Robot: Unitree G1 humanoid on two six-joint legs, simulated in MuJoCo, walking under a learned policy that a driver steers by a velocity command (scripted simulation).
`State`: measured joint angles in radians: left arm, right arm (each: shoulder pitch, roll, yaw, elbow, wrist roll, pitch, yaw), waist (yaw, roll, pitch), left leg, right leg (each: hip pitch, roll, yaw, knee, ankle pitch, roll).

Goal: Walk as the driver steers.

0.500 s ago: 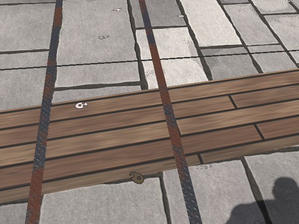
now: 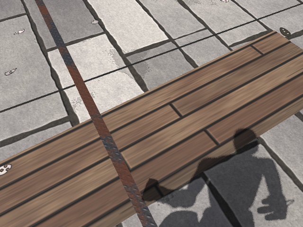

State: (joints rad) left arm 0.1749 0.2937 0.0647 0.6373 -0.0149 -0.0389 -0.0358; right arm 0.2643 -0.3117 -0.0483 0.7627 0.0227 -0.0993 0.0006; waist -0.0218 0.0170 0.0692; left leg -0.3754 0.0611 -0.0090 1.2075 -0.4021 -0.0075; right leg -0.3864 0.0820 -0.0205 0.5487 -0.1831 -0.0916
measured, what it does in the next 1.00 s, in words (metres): walks ahead: left foot, then right foot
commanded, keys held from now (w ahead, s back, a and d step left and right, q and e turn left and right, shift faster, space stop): w+q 0.18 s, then no key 0.82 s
